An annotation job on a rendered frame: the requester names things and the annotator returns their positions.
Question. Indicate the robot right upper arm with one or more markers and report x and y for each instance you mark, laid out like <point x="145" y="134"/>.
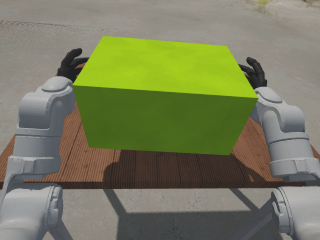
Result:
<point x="296" y="211"/>

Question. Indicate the table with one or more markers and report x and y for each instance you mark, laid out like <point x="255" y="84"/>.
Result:
<point x="81" y="167"/>

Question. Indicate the robot right hand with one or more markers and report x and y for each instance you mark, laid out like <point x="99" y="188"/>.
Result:
<point x="257" y="76"/>

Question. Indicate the robot left upper arm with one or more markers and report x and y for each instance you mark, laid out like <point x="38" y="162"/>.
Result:
<point x="29" y="210"/>

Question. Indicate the robot right forearm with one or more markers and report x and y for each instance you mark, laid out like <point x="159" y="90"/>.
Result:
<point x="290" y="151"/>

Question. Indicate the carton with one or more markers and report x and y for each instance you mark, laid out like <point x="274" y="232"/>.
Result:
<point x="163" y="96"/>

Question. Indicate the robot left forearm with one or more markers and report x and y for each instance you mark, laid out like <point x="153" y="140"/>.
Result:
<point x="40" y="119"/>

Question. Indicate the robot left hand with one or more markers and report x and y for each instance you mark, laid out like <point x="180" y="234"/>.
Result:
<point x="68" y="65"/>

